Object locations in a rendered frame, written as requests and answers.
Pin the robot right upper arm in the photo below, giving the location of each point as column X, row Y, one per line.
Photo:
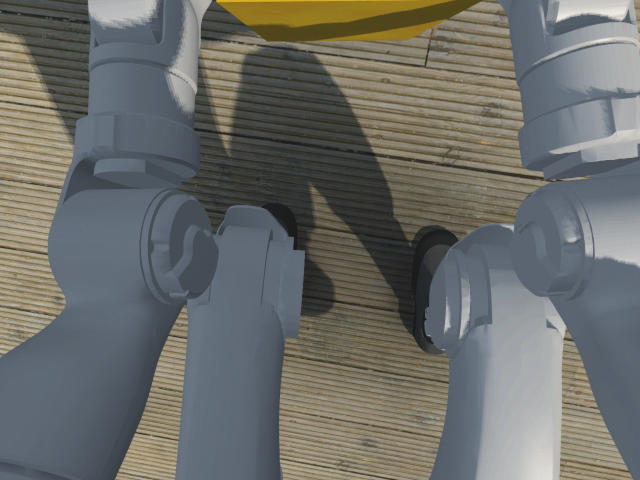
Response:
column 578, row 242

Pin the carton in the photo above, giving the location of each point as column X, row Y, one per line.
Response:
column 342, row 20

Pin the left robot shin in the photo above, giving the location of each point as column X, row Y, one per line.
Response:
column 243, row 216

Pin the robot left upper arm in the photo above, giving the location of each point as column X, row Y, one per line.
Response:
column 72, row 396

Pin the robot left forearm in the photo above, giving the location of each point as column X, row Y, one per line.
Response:
column 143, row 66

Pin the robot right forearm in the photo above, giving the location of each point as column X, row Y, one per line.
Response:
column 577, row 64

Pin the robot left thigh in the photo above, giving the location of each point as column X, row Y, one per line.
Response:
column 229, row 426

